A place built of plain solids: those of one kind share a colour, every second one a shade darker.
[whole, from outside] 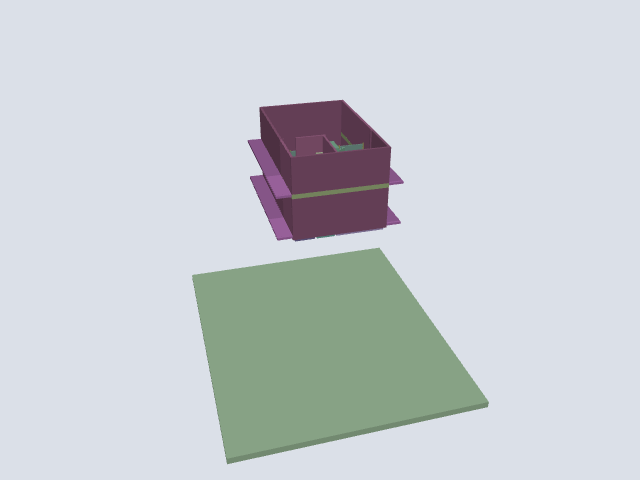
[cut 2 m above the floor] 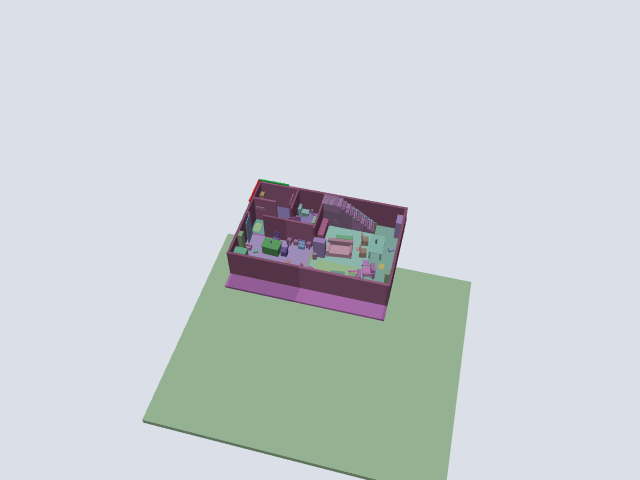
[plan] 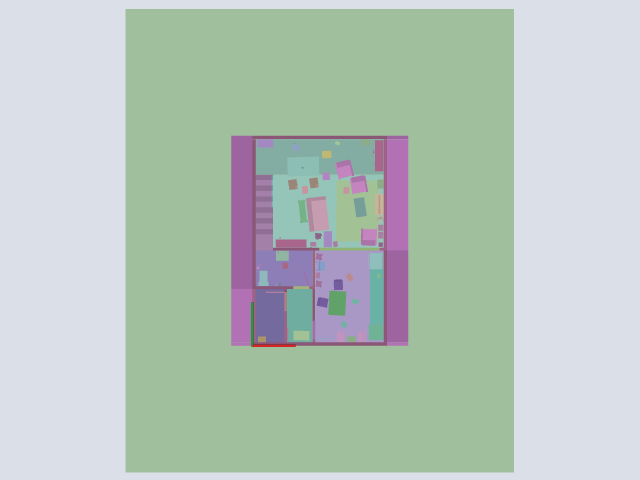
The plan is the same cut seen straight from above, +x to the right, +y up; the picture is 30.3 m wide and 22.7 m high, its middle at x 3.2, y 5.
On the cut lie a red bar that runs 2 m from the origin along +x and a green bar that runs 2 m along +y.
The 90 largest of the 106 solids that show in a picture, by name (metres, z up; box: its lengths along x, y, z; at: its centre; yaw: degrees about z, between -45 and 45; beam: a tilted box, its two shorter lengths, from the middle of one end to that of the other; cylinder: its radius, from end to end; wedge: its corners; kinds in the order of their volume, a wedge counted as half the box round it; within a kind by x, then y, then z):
{
 "under_1": {"box": [18.37, 21.93, 0.5], "at": [3.19, 4.97, -12.17]},
 "wall_1": {"box": [0.16, 2.52, 2.93], "at": [0.08, 1.42, 1.17]},
 "wall_2": {"box": [0.16, 2.94, 2.44], "at": [0.08, 1.63, 4.15]},
 "wall_3": {"box": [0.16, 6.96, 2.93], "at": [0.08, 6.29, 1.17]},
 "wall_4": {"box": [0.16, 6.54, 2.44], "at": [0.08, 6.5, 4.15]},
 "wall_5": {"box": [1.94, 0.13, 2.93], "at": [0.97, 2.75, 1.17]},
 "wall_6": {"box": [0.13, 1.5, 2.93], "at": [1.57, 0.91, 1.17]},
 "wall_7": {"box": [2.01, 0.13, 2.44], "at": [2.06, 3.17, 4.15]},
 "wall_8": {"box": [2.19, 0.13, 2.93], "at": [2.08, 4.57, 1.17]},
 "wall_9": {"box": [0.28, 0.13, 2.93], "at": [2.83, 2.75, 1.17]},
 "wall_10": {"box": [0.13, 2.94, 2.44], "at": [2.9, 1.63, 4.15]},
 "wall_11": {"box": [0.13, 1.5, 2.93], "at": [2.9, 1.93, 1.17]},
 "wall_12": {"box": [0.13, 1.69, 2.93], "at": [2.9, 3.65, 1.17]},
 "wall_13": {"box": [6.37, 0.16, 5.67], "at": [3.19, 0.08, 2.53]},
 "wall_14": {"box": [6.37, 0.16, 5.67], "at": [3.19, 9.85, 2.53]},
 "wall_15": {"box": [0.36, 0.13, 2.93], "at": [6.19, 4.57, 1.17]},
 "wall_16": {"box": [0.16, 2.94, 2.44], "at": [6.29, 1.63, 4.15]},
 "wall_17": {"box": [0.16, 4.34, 2.93], "at": [6.29, 2.33, 1.17]},
 "wall_18": {"box": [0.16, 6.54, 2.44], "at": [6.29, 6.5, 4.15]},
 "wall_19": {"box": [0.16, 5.14, 2.93], "at": [6.29, 7.2, 1.17]},
 "stair_1": {"box": [0.82, 0.26, 3.03], "at": [0.57, 4.63, 1.22]},
 "stair_2": {"box": [0.82, 0.77, 2.64], "at": [0.57, 4.88, 1.02]},
 "stair_3": {"box": [0.82, 1.03, 2.45], "at": [0.57, 5.01, 0.92]},
 "stair_4": {"box": [0.82, 1.28, 2.25], "at": [0.57, 5.14, 0.83]},
 "stair_5": {"box": [0.82, 1.54, 2.06], "at": [0.57, 5.27, 0.73]},
 "stair_6": {"box": [0.82, 1.8, 1.86], "at": [0.57, 5.4, 0.63]},
 "stair_7": {"box": [0.82, 2.05, 1.67], "at": [0.57, 5.53, 0.53]},
 "stair_8": {"box": [0.82, 2.31, 1.47], "at": [0.57, 5.65, 0.44]},
 "stair_9": {"box": [0.82, 2.56, 1.28], "at": [0.57, 5.78, 0.34]},
 "stair_10": {"box": [0.82, 2.82, 1.08], "at": [0.57, 5.91, 0.24]},
 "stair_11": {"box": [0.82, 3.08, 0.89], "at": [0.57, 6.04, 0.14]},
 "stair_12": {"box": [0.82, 3.33, 0.69], "at": [0.57, 6.17, 0.05]},
 "stair_13": {"box": [0.82, 3.59, 0.5], "at": [0.57, 6.3, -0.05]},
 "floor_living_1": {"box": [6.05, 1.68, 0.5], "at": [3.19, 8.93, -0.25]},
 "floor_living_2": {"box": [5.23, 3.46, 0.5], "at": [3.6, 6.36, -0.25]},
 "floor_kitchen_1": {"box": [3.24, 4.34, 0.5], "at": [4.59, 2.33, -0.25]},
 "upper_floor_next_1": {"box": [1.0, 0.16, 0.16], "at": [-0.5, 0.08, -0.08]},
 "upper_floor_next_2": {"box": [1.0, 0.16, 0.16], "at": [-0.5, 0.08, 2.85]},
 "upper_floor_next_3": {"box": [1.0, 2.52, 0.16], "at": [-0.5, 1.42, -0.08]},
 "upper_floor_next_4": {"box": [1.0, 2.94, 0.16], "at": [-0.5, 1.63, 2.85]},
 "upper_floor_next_5": {"box": [1.0, 6.96, 0.16], "at": [-0.5, 6.29, -0.08]},
 "upper_floor_next_6": {"box": [1.0, 6.54, 0.16], "at": [-0.5, 6.5, 2.85]},
 "upper_floor_next_7": {"box": [1.0, 0.16, 0.16], "at": [6.87, 0.08, -0.08]},
 "upper_floor_next_8": {"box": [1.0, 0.16, 0.16], "at": [6.87, 0.08, 2.85]},
 "upper_floor_next_9": {"box": [1.0, 2.94, 0.16], "at": [6.87, 1.63, 2.85]},
 "upper_floor_next_10": {"box": [1.0, 4.34, 0.16], "at": [6.87, 2.33, -0.08]},
 "upper_floor_next_11": {"box": [1.0, 5.14, 0.16], "at": [6.87, 7.2, -0.08]},
 "floor_wc_1": {"box": [2.68, 1.69, 0.5], "at": [1.5, 3.65, -0.25]},
 "floor_utility_1": {"box": [1.35, 2.52, 0.5], "at": [0.83, 1.42, -0.25]},
 "wardrobe_1": {"box": [0.6, 1.28, 2.0], "at": [3.28, 2.42, 3.93]},
 "floor_hall_1": {"box": [1.2, 2.52, 0.5], "at": [2.24, 1.42, -0.25]},
 "fridge_1": {"box": [0.7, 0.75, 1.72], "at": [5.85, 0.63, 0.86]},
 "cube_shelf_1": {"box": [1.46, 0.39, 0.76], "at": [1.83, 4.83, 0.38]},
 "cube_shelf_2": {"box": [0.39, 1.46, 0.76], "at": [6.0, 8.98, 0.38]},
 "flat_shelf_1": {"box": [0.76, 0.39, 1.46], "at": [0.61, 9.57, 0.73]},
 "flat_shelf_2": {"box": [0.39, 0.76, 1.46], "at": [3.58, 5.03, 0.73]},
 "billy_1": {"box": [0.42, 0.28, 2.02], "at": [4.69, 0.31, 1.01]},
 "billy_2": {"box": [0.42, 0.28, 2.02], "at": [5.37, 9.62, 1.01]},
 "billy_3": {"box": [0.28, 0.42, 2.02], "at": [6.06, 7.65, 1.01]},
 "sofa_1": {"box": [0.23, 1.6, 0.39], "at": [2.74, 6.19, 0.65], "yaw": 6.3},
 "sofa_2": {"box": [0.92, 0.17, 0.18], "at": [3.02, 6.95, 0.54], "yaw": 6.3},
 "sofa_3": {"box": [0.93, 1.6, 0.34], "at": [3.09, 6.23, 0.28], "yaw": 6.3},
 "sofa_4": {"box": [0.92, 0.17, 0.18], "at": [3.18, 5.52, 0.54], "yaw": 6.3},
 "wall_band_1": {"box": [6.37, 0.16, 0.31], "at": [3.19, 0.08, 2.77]},
 "wall_band_2": {"box": [0.16, 5.14, 0.31], "at": [6.29, 7.2, 2.77]},
 "kitchen_table_1": {"box": [0.71, 1.06, 0.72], "at": [4.02, 2.01, 0.36], "yaw": -3.3},
 "rug_1": {"box": [0.75, 0.45, 0.08], "at": [2.32, 0.48, -0.03], "yaw": -1.0},
 "rug_2": {"box": [2.0, 2.9, 0.08], "at": [4.97, 6.38, -0.03], "yaw": -0.4},
 "range_flat_1": {"box": [0.65, 0.76, 0.94], "at": [5.88, 4.0, 0.47]},
 "armchair_frame_1": {"box": [0.62, 0.26, 0.41], "at": [4.29, 8.61, 0.61], "yaw": 14.2},
 "armchair_frame_2": {"box": [0.63, 0.74, 0.18], "at": [4.36, 8.34, 0.32], "yaw": 14.2},
 "armchair_frame_3": {"box": [0.62, 0.26, 0.41], "at": [4.99, 7.88, 0.61], "yaw": 9.9},
 "armchair_frame_4": {"box": [0.63, 0.74, 0.18], "at": [5.04, 7.61, 0.32], "yaw": 9.9},
 "armchair_frame_5": {"box": [0.62, 0.26, 0.41], "at": [5.51, 4.86, 0.61], "yaw": -1.3},
 "armchair_frame_6": {"box": [0.63, 0.74, 0.18], "at": [5.51, 5.14, 0.32], "yaw": -1.3},
 "stair_guard_1": {"box": [5.23, 0.08, 0.96], "at": [3.6, 4.59, 3.41]},
 "tv_board_1": {"box": [0.4, 1.0, 0.48], "at": [6.0, 6.68, 0.24]},
 "floor_gap_kitchen_living_1": {"box": [2.84, 0.13, 0.5], "at": [4.59, 4.57, -0.25]},
 "recycling_tote_1": {"box": [0.37, 0.5, 0.29], "at": [4.18, 0.42, 0.14]},
 "recycling_tote_2": {"box": [0.37, 0.5, 0.29], "at": [5.18, 0.42, 0.14]},
 "leaf_kitchen_door_1": {"box": [0.87, 0.05, 2.0], "at": [3.4, 0.33, 1.0], "yaw": 3.0},
 "leaf_wc_door_1": {"box": [0.05, 0.75, 2.0], "at": [2.56, 3.16, 1.0], "yaw": 21.0},
 "counter_run_1": {"box": [0.64, 2.61, 0.038], "at": [5.88, 2.31, 0.9]},
 "floor_gap_kitchen_door_1": {"box": [0.13, 0.87, 0.5], "at": [2.9, 0.75, -0.25]},
 "floor_gap_utility_door_1": {"box": [0.13, 0.87, 0.5], "at": [1.57, 2.1, -0.25]},
 "wc_1": {"box": [0.48, 0.21, 0.45], "at": [0.53, 2.92, 0.56]},
 "dining_table_1": {"box": [1.5, 0.9, 0.031], "at": [2.41, 8.48, 0.73], "yaw": 1.5},
 "console_1": {"box": [0.3, 1.05, 0.13], "at": [2.38, 6.36, 0.71], "yaw": 6.3},
 "water_heater_1": {"box": [0.38, 0.28, 0.36], "at": [0.46, 0.3, 1.12]},
 "basin_slab_1": {"box": [0.6, 0.47, 0.13], "at": [1.42, 4.25, 0.74]}
}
